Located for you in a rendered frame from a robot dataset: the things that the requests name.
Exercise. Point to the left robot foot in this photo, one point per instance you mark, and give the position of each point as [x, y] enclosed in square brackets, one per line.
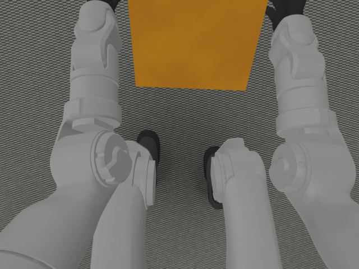
[150, 140]

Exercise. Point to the robot left thigh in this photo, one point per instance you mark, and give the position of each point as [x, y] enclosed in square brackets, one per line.
[119, 238]

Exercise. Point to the robot left forearm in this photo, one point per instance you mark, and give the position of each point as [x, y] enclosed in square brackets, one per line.
[94, 73]

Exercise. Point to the right robot hand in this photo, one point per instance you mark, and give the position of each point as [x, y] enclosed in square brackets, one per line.
[284, 8]

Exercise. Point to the carton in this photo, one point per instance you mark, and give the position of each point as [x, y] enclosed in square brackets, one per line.
[195, 44]

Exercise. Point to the robot right forearm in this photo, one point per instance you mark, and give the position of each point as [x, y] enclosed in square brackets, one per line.
[301, 88]

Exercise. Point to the robot right upper arm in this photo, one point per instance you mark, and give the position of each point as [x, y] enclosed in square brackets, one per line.
[317, 178]

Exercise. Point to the robot left upper arm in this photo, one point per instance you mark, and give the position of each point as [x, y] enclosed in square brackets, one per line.
[56, 232]

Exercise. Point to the left robot hand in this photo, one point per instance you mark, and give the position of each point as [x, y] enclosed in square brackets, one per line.
[112, 3]

